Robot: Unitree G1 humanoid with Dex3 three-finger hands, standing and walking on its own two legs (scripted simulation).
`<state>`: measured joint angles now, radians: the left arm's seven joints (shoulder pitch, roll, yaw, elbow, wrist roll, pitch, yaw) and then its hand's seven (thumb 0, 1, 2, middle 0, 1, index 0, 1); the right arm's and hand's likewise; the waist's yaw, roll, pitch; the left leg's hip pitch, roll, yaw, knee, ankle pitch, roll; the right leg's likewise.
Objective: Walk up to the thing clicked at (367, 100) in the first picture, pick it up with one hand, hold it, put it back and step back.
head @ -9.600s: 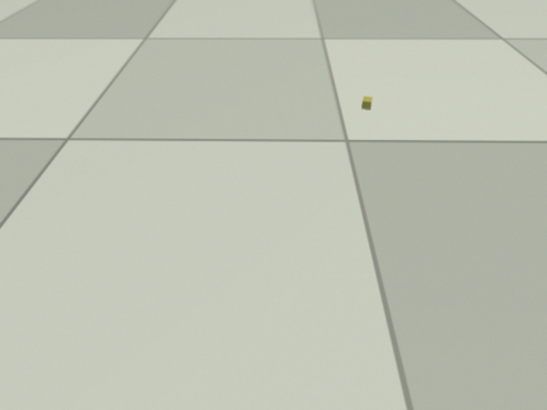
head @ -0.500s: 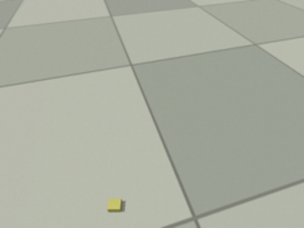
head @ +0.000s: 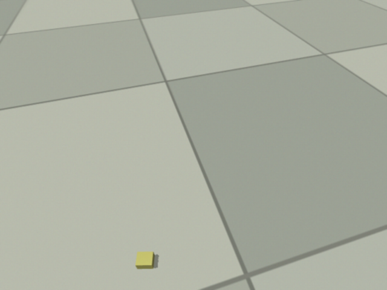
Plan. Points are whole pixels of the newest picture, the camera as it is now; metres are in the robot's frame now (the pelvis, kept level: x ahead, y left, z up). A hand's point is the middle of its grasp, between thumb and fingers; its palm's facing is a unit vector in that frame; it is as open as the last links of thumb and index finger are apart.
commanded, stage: stand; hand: left
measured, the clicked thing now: (145, 260) +0.46 +0.27 -0.76
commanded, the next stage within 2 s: walk up in 1.62 s
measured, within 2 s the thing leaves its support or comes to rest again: neither
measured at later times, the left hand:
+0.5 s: hand out of the picture +0.09 +0.25 -0.15, palm faces -0.03 -0.94 -0.35, open 7.4 cm
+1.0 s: hand out of the picture +0.09 +0.25 -0.15, palm faces -0.03 -0.93 -0.35, open 7.4 cm
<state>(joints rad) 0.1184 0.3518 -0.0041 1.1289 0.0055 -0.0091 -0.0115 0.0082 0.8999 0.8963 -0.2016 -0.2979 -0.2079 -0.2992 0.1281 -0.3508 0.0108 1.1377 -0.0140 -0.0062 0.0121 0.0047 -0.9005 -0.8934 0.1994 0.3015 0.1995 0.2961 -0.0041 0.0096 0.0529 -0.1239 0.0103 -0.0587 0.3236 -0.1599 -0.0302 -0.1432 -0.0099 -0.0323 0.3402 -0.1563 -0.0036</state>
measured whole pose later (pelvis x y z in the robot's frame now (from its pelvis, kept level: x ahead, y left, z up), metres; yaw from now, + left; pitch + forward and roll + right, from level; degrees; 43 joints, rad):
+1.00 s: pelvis +0.01 +0.00 +0.00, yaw +0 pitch -2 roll +0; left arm 0.11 0.35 0.00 1.13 0.01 -0.01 -0.01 0.01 0.90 0.90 -0.20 -0.30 -0.21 -0.30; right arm 0.12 -0.36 0.02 1.12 -0.01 -0.01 0.00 0.00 -0.90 -0.89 0.20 0.30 0.20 0.30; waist 0.00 0.01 0.05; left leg -0.09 0.02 -0.05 0.30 -0.17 -0.03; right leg -0.12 0.00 -0.03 0.33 -0.17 -0.01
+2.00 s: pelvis +0.05 +0.03 +0.00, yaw -1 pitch -1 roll +0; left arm 0.14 0.38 0.03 1.09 0.01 -0.02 0.02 0.01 0.90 0.90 -0.20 -0.30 -0.21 -0.30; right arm 0.16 -0.34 -0.04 1.07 -0.03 0.02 0.02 0.01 -0.90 -0.89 0.20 0.30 0.20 0.30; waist 0.01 -0.01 0.05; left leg -0.09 -0.04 -0.03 0.37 -0.25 0.02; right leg -0.12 -0.06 0.00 0.38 -0.24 0.04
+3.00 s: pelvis +0.03 +0.03 +0.00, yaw +1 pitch -3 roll +0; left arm 0.15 0.37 0.02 1.08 0.02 -0.02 0.02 0.01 0.90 0.90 -0.20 -0.30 -0.21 -0.30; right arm 0.12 -0.36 -0.04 1.05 -0.02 0.04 0.03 0.01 -0.90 -0.89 0.20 0.30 0.20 0.30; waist 0.01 0.01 0.06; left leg -0.08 -0.04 -0.06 0.39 -0.24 0.02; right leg -0.10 -0.06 -0.03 0.40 -0.25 0.04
